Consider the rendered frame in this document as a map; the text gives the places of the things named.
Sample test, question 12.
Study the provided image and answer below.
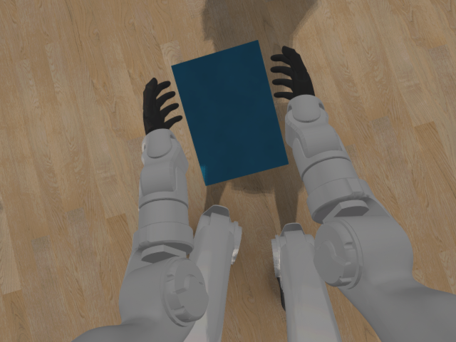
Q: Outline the robot left hand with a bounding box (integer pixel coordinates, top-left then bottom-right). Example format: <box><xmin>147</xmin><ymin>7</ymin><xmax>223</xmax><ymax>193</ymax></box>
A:
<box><xmin>143</xmin><ymin>78</ymin><xmax>182</xmax><ymax>135</ymax></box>

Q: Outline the right robot thigh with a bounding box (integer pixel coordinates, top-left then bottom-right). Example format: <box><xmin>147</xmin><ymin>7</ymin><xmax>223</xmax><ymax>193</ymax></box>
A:
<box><xmin>271</xmin><ymin>230</ymin><xmax>342</xmax><ymax>342</ymax></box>

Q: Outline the carton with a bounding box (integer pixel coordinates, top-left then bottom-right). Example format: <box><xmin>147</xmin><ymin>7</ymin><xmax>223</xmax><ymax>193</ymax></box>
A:
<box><xmin>171</xmin><ymin>40</ymin><xmax>289</xmax><ymax>186</ymax></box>

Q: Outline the robot right hand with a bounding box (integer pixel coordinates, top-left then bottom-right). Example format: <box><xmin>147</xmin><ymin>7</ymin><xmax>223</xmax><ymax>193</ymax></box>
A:
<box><xmin>270</xmin><ymin>46</ymin><xmax>315</xmax><ymax>100</ymax></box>

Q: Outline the right robot forearm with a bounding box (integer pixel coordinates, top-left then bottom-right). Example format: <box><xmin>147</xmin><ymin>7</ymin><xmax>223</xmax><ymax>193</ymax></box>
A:
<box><xmin>285</xmin><ymin>95</ymin><xmax>413</xmax><ymax>249</ymax></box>

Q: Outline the left robot forearm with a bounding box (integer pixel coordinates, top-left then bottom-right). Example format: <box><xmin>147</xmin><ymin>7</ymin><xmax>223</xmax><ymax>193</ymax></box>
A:
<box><xmin>123</xmin><ymin>129</ymin><xmax>194</xmax><ymax>281</ymax></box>

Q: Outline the robot right upper arm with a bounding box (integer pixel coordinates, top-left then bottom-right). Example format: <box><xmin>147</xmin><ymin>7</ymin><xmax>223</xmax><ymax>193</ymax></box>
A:
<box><xmin>313</xmin><ymin>215</ymin><xmax>456</xmax><ymax>342</ymax></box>

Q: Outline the robot left shin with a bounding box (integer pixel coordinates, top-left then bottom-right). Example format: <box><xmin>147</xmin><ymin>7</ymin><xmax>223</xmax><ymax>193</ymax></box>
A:
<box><xmin>189</xmin><ymin>204</ymin><xmax>231</xmax><ymax>259</ymax></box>

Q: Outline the robot left upper arm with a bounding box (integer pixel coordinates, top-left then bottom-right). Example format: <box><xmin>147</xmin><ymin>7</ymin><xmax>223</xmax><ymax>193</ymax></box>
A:
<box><xmin>71</xmin><ymin>256</ymin><xmax>209</xmax><ymax>342</ymax></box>

